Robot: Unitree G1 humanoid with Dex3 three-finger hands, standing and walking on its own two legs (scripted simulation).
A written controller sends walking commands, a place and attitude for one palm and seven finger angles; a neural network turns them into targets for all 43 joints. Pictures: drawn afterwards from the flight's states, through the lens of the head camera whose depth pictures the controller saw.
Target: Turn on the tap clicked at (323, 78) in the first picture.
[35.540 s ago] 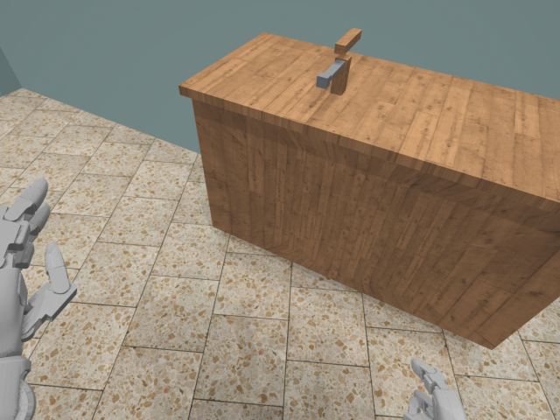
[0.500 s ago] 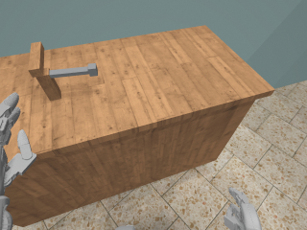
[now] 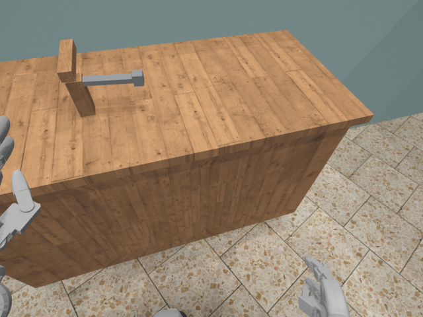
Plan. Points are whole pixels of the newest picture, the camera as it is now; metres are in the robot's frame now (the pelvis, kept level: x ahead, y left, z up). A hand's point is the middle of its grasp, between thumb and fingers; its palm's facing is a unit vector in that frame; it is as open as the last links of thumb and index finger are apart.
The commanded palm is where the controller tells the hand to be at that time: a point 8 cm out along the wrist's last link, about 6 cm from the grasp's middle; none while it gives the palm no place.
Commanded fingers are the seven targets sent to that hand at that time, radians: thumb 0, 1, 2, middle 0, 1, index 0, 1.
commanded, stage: step back with the hand held close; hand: left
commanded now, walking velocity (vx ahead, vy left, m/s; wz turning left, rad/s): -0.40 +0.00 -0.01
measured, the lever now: (138, 78) +0.60 +0.24 +0.10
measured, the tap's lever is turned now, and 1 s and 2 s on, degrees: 82 82 82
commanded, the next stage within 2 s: stop stepping back and stand still in 0.22 s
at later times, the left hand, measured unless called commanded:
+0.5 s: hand out of the picture +0.07 +0.23 +0.16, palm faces +0.40 -0.82 -0.40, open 7.4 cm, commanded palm +0.02 +0.26 +0.18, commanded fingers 0.00 0.90 0.90 -0.20 -0.30 -0.20 -0.30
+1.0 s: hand out of the picture -0.02 +0.19 +0.16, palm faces +0.44 -0.82 -0.37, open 7.4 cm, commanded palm -0.07 +0.24 +0.18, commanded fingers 0.00 0.90 0.90 -0.20 -0.30 -0.20 -0.30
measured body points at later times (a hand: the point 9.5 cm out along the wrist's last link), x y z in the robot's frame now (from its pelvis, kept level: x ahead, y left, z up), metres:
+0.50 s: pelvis -0.14 -0.02 +0.00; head -0.12 -0.01 +0.45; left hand +0.04 +0.27 +0.18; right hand +0.03 -0.25 -0.08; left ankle -0.08 +0.11 -0.73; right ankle -0.11 -0.12 -0.73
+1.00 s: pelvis -0.22 -0.05 +0.00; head -0.23 -0.07 +0.45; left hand -0.05 +0.23 +0.18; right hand -0.07 -0.28 -0.11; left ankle -0.21 +0.09 -0.68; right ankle -0.17 -0.13 -0.73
